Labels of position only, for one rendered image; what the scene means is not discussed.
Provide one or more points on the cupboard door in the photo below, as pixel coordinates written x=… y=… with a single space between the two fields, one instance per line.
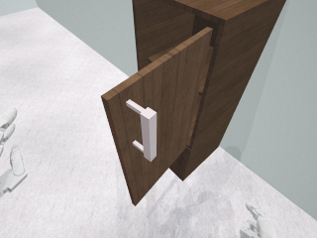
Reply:
x=169 y=86

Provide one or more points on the handle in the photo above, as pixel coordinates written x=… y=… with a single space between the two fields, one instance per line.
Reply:
x=149 y=130

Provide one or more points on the left robot hand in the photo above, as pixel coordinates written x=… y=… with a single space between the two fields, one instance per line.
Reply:
x=14 y=176

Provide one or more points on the right robot hand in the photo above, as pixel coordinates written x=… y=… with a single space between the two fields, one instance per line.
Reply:
x=264 y=228

